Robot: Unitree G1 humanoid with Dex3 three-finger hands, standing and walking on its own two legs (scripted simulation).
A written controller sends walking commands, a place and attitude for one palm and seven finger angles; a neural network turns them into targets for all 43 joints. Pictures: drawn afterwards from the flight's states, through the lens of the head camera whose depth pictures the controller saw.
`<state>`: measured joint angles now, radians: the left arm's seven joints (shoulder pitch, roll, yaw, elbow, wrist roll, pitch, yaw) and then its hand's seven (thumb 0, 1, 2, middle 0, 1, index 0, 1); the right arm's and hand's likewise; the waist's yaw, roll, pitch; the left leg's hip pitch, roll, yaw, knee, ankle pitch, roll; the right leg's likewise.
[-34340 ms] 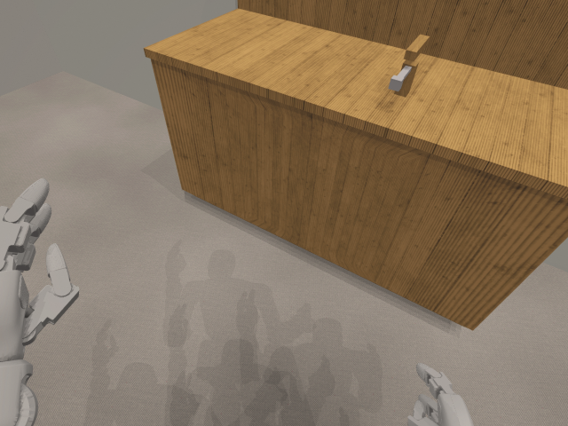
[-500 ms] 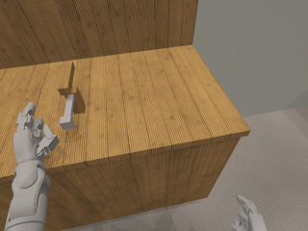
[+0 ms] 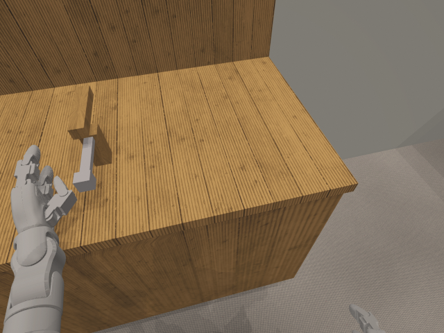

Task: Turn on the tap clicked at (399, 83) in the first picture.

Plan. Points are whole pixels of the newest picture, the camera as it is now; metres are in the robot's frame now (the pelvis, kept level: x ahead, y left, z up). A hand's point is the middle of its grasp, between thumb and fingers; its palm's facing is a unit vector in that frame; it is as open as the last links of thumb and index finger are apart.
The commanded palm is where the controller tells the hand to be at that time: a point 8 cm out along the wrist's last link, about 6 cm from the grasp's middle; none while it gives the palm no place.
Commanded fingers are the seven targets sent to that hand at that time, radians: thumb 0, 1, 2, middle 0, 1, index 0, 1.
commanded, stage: reach beside the lever's end, fingers flat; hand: left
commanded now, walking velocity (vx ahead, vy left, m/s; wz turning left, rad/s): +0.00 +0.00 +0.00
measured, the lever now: (84, 181) +0.35 +0.27 +0.09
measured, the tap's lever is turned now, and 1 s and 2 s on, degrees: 0 10 34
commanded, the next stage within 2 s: push the lever round in 0.16 s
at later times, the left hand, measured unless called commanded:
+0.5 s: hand (73, 199) +0.31 +0.28 +0.09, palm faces +0.49 -0.87 -0.07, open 7.8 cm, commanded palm +0.27 +0.31 +0.09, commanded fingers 0.00 0.90 0.90 -0.15 -0.15 -0.15 -0.15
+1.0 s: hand (94, 194) +0.32 +0.25 +0.09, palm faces +0.49 -0.87 -0.07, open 7.8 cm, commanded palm +0.28 +0.28 +0.09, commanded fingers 0.00 0.90 0.90 -0.15 -0.15 -0.15 -0.15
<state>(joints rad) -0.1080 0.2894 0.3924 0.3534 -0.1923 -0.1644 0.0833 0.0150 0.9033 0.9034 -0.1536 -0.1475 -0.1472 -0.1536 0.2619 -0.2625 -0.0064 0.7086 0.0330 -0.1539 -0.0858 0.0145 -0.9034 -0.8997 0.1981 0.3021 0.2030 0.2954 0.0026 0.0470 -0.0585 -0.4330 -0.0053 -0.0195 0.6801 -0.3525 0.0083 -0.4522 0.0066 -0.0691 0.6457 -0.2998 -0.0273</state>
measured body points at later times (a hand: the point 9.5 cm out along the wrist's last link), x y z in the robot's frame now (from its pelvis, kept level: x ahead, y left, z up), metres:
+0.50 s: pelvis +0.00 +0.00 +0.00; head +0.02 -0.01 +0.45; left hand +0.28 +0.32 +0.09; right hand +0.16 -0.24 -0.10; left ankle -0.01 +0.11 -0.72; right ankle +0.02 -0.10 -0.72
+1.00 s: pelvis -0.01 -0.01 +0.00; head +0.01 -0.02 +0.45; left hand +0.29 +0.29 +0.09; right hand +0.14 -0.25 -0.11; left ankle -0.01 +0.11 -0.72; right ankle +0.02 -0.10 -0.72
